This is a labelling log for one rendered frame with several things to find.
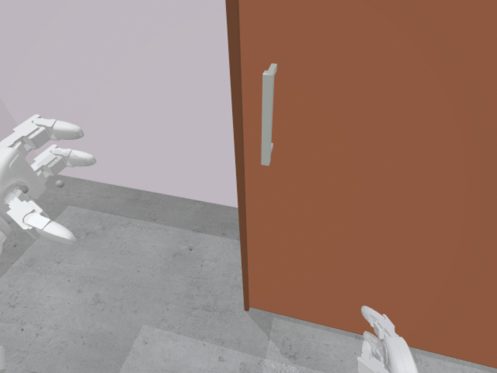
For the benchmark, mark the robot right hand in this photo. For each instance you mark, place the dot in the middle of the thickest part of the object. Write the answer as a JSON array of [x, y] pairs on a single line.
[[392, 355]]

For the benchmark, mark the robot left hand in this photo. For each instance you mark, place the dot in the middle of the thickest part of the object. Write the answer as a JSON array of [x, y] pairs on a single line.
[[16, 172]]

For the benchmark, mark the handle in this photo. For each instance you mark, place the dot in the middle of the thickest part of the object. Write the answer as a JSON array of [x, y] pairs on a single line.
[[267, 113]]

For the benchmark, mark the wardrobe door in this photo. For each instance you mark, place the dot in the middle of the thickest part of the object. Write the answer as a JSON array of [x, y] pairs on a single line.
[[382, 185]]

